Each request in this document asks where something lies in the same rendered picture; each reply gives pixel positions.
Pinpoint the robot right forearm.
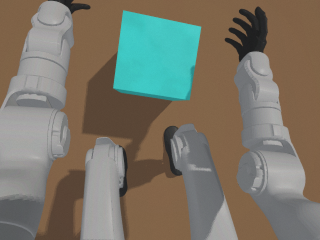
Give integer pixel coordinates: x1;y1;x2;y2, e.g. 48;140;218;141
234;51;306;186

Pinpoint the right robot upper arm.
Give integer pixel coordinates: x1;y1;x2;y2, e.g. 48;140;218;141
236;149;320;240

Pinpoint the carton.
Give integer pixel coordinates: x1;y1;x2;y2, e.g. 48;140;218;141
113;10;201;101

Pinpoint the robot left forearm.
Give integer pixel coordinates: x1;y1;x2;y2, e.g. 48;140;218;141
0;0;74;113

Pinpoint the right robot hand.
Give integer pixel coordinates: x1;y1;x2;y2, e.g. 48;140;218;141
225;6;268;62

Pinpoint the robot right shin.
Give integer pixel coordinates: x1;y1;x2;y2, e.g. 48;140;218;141
174;123;210;170

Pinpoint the left robot upper arm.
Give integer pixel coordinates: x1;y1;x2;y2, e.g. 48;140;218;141
0;105;71;240

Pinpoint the robot right thigh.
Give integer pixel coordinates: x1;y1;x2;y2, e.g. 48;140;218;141
170;130;238;240

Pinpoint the left robot hand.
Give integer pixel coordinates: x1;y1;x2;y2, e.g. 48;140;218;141
48;0;91;14

